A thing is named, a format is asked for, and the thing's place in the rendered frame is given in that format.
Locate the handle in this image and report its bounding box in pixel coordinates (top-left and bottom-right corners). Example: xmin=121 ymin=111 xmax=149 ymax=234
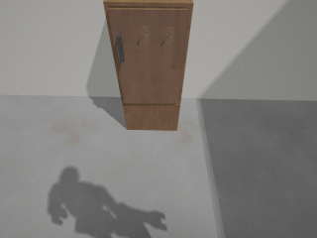
xmin=116 ymin=32 xmax=125 ymax=62

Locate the cupboard door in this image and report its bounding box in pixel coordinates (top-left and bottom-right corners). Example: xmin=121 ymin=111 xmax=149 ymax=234
xmin=107 ymin=8 xmax=189 ymax=103

